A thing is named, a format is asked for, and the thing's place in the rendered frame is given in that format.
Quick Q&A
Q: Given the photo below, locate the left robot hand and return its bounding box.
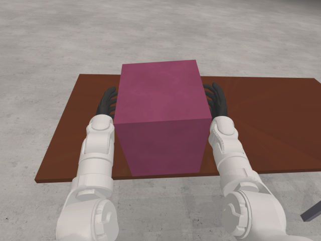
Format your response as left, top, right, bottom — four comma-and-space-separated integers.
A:
96, 86, 118, 119

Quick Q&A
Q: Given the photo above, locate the robot right forearm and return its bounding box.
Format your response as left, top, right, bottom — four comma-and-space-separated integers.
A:
208, 116, 286, 219

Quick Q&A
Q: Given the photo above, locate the right robot hand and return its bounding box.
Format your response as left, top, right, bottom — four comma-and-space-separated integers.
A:
203, 82, 228, 121

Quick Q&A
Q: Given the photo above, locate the table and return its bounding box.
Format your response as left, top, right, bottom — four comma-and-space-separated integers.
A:
35, 74, 321, 222

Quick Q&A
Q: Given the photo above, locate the robot left forearm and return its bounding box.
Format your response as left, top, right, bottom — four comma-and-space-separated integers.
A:
56, 114, 114, 239

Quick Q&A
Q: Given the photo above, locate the robot left upper arm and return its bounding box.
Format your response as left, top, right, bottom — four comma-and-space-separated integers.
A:
51, 198, 119, 241

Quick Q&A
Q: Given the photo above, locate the robot right upper arm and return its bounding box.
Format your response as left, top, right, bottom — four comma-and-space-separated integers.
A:
222, 190, 313, 241

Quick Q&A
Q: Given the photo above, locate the carton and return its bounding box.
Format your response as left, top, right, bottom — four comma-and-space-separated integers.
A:
113, 60, 212, 176

